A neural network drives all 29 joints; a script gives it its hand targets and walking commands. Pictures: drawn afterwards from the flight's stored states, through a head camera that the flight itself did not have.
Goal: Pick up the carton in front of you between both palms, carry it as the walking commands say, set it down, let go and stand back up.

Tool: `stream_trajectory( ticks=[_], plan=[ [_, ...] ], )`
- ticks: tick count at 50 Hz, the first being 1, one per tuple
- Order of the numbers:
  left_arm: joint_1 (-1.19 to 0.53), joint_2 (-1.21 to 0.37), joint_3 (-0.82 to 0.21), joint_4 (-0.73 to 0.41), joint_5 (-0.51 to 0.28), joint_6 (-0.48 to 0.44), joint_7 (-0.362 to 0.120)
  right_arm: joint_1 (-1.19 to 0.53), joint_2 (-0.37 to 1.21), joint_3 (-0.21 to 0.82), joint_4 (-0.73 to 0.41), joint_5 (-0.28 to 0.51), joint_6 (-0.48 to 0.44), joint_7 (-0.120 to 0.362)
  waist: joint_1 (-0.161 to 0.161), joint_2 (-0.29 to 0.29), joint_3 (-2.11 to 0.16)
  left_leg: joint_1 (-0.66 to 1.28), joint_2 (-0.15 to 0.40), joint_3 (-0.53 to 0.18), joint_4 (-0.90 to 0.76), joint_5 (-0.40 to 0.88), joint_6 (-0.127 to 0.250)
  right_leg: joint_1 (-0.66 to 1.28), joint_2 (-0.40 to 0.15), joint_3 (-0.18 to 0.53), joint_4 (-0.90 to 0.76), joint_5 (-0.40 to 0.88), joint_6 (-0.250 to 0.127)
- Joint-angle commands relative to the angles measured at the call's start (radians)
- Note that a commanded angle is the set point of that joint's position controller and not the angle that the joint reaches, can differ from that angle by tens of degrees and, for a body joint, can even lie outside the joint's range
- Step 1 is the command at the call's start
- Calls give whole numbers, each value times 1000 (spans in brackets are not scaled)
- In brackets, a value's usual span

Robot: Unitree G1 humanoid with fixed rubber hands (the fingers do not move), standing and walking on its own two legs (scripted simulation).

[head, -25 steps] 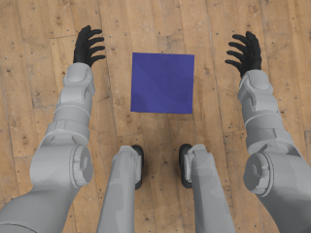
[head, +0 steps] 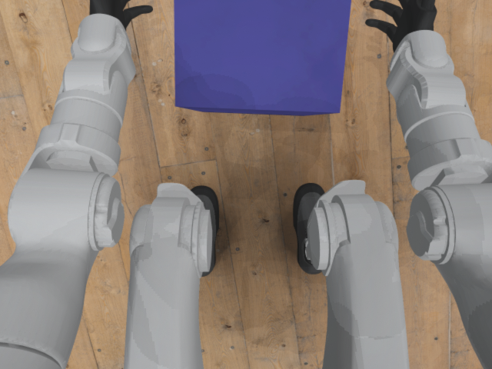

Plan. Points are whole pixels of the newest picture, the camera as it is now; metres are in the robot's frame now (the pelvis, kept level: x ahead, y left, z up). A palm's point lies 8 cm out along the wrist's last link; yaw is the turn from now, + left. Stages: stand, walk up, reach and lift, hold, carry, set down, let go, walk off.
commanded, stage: reach and lift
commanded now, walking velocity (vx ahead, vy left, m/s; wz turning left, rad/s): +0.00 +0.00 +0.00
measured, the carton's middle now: (257, 48) +0.52 +0.00 -0.27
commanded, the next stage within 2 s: none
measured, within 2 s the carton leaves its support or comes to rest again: leaves its support in 0.90 s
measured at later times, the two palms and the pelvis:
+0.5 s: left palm (130, 19) +0.54 +0.18 -0.19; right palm (386, 30) +0.52 -0.17 -0.19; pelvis +0.01 +0.00 -0.02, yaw +0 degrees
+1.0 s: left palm (145, 9) +0.54 +0.15 -0.17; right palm (380, 19) +0.53 -0.15 -0.17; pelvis +0.01 +0.00 -0.03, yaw +0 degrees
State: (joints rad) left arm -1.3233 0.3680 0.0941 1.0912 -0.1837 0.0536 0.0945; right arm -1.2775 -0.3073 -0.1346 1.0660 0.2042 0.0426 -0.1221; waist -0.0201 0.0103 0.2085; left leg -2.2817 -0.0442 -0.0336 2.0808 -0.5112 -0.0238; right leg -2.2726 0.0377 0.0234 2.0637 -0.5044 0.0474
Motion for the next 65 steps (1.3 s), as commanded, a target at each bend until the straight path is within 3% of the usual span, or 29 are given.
stream_trajectory(
  ticks=[1, 9, 12, 17, 24, 25, 26, 29, 31, 32, 34, 37, 40, 41, 42, 44, 45, 46, 47, 49, 50, 54, 55, 58, 59, 60, 61, 62, 65],
  plan=[
    [-279, 130, -10, -46, -20, -38, 3, -274, -127, 9, -47, 17, -38, -3, -4, 16, -1070, 549, 25, 44, -137, 114, -8, 547, -24, -54, -127, 129, 0],
    [-361, 170, -58, -87, -77, -67, 15, -330, -148, 39, -73, 55, -62, -18, -17, 22, -1156, 600, 23, 41, -57, 233, -11, 601, -22, -54, -43, 257, -3],
    [-347, 139, -80, -109, -78, -67, 17, -308, -101, 82, -63, 84, -57, -12, 1, 31, -1203, 630, 18, 54, -48, 269, -14, 647, -11, -57, -28, 302, -4],
    [-234, 98, -42, -36, -51, -59, 21, -229, -98, 49, -43, 47, -55, -15, -11, 19, -1121, 601, 8, 47, -56, 279, -9, 575, -3, -55, -46, 285, 1],
    [-262, 70, -45, -34, -38, -68, 17, -265, -79, 33, -47, 20, -66, -12, -19, 22, -1052, 548, 5, 34, -73, 238, -8, 523, -6, -51, -55, 252, -2],
    [-284, 37, -80, -45, -51, -69, 17, -267, -70, 26, -45, 24, -67, -12, -33, 40, -1063, 576, 4, 29, -78, 239, -9, 509, -4, -57, -56, 241, -2],
    [-296, 33, -80, -56, -53, -72, 19, -274, -41, 54, -37, 29, -67, -12, -15, 37, -1063, 578, 2, 32, -85, 236, -10, 513, -5, -58, -57, 240, -3],
    [-358, -39, -113, -59, -56, -73, 24, -343, 38, 96, -55, 43, -73, -14, -13, 20, -1072, 572, -11, 35, -90, 208, -7, 548, 10, -59, -71, 212, -3],
    [-385, -53, -95, -50, -27, -78, 29, -351, 80, 99, -17, 34, -70, -16, 6, 40, -1063, 570, -15, 43, -93, 199, -10, 564, 20, -50, -76, 204, -3],
    [-373, -67, -76, -26, -13, -78, 32, -358, 97, 89, -22, 17, -71, -18, 0, 20, -1024, 551, -20, 34, -99, 196, -3, 542, 25, -53, -78, 196, -1],
    [-451, -303, -166, -46, -35, -77, -8, -431, 297, 156, -17, 27, -71, 18, -4, 31, -1045, 588, -36, 36, -97, 214, 3, 528, 40, -57, -72, 206, -6],
    [-625, -691, -226, -60, -7, -48, -104, -605, 665, 199, -29, -12, -43, 110, -6, 28, -996, 542, -60, 49, -76, 180, 2, 506, 65, -60, -53, 176, -18],
    [-642, -890, -200, -89, 30, -8, -174, -673, 850, 197, -87, -54, 4, 187, -8, 25, -985, 512, -84, 65, -59, 170, 9, 489, 83, -85, -27, 166, -18],
    [-664, -921, -195, -121, 32, -5, -187, -663, 910, 205, -82, -55, 18, 203, 6, 1, -997, 498, -88, 75, -51, 182, 14, 505, 85, -86, -24, 186, -17],
    [-657, -958, -202, -131, 34, 5, -198, -680, 945, 207, -121, -52, 23, 215, -4, 4, -1014, 513, -89, 73, -49, 204, 18, 495, 92, -99, -14, 208, -18],
    [-666, -1021, -230, -198, 15, 14, -209, -668, 1019, 230, -173, -32, 37, 228, 15, 25, -1102, 555, -93, 90, -37, 261, 16, 531, 100, -99, -4, 263, -22],
    [-654, -1077, -249, -226, -6, 22, -211, -707, 1042, 267, -248, -15, 39, 229, 2, 0, -1189, 593, -96, 89, -25, 309, 17, 578, 101, -106, 1, 308, -20],
    [-660, -1109, -278, -272, -22, 29, -208, -679, 1076, 278, -268, 3, 46, 228, 10, 25, -1277, 647, -98, 102, -22, 344, 9, 623, 105, -106, -1, 342, -21],
    [-672, -1140, -299, -331, -38, 32, -205, -674, 1124, 303, -300, 19, 55, 226, 7, -5, -1353, 674, -102, 100, -28, 372, 10, 671, 109, -113, -1, 378, -20],
    [-662, -1182, -333, -415, -42, 56, -200, -683, 1154, 339, -401, 34, 76, 220, 11, 7, -1528, 764, -105, 107, -42, 431, 1, 744, 114, -118, -16, 428, -14],
    [-632, -1205, -343, -433, -29, 73, -194, -672, 1178, 354, -434, 36, 90, 220, 28, 35, -1585, 800, -108, 117, -52, 435, -1, 750, 120, -119, -24, 422, -14],
    [-571, -1272, -356, -536, 13, 138, -195, -622, 1236, 381, -544, -15, 154, 226, 10, 21, -1637, 813, -128, 123, -116, 374, 3, 757, 132, -133, -86, 361, -7],
    [-556, -1299, -349, -539, 27, 156, -202, -597, 1239, 368, -527, -43, 174, 229, -6, 9, -1616, 791, -133, 124, -135, 326, 3, 760, 132, -134, -113, 317, -9],
    [-455, -1357, -286, -420, 94, 212, -222, -559, 1253, 316, -485, -108, 213, 245, -7, 28, -1420, 712, -132, 120, -211, 192, 4, 657, 132, -124, -191, 184, -14],
    [-428, -1346, -243, -373, 129, 225, -230, -482, 1263, 254, -393, -152, 234, 256, -18, 40, -1315, 671, -131, 116, -247, 129, 4, 605, 134, -128, -217, 129, -18],
    [-429, -1360, -224, -355, 147, 230, -237, -476, 1276, 245, -371, -167, 241, 262, -6, 39, -1259, 633, -131, 120, -268, 91, 3, 595, 132, -120, -245, 96, -21],
    [-421, -1352, -177, -320, 172, 239, -244, -492, 1272, 207, -360, -196, 248, 267, -18, 17, -1221, 614, -130, 109, -289, 61, 8, 589, 131, -122, -269, 68, -23],
    [-401, -1355, -140, -272, 204, 249, -249, -478, 1246, 166, -336, -229, 251, 270, -14, 43, -1215, 613, -132, 113, -313, 45, 5, 592, 129, -120, -286, 57, -26],
    [-386, -1339, -52, -231, 266, 253, -256, -459, 1271, 98, -273, -278, 266, 284, -5, 16, -1157, 613, -132, 104, -380, 9, 11, 588, 130, -117, -347, 17, -31]
  ],
)
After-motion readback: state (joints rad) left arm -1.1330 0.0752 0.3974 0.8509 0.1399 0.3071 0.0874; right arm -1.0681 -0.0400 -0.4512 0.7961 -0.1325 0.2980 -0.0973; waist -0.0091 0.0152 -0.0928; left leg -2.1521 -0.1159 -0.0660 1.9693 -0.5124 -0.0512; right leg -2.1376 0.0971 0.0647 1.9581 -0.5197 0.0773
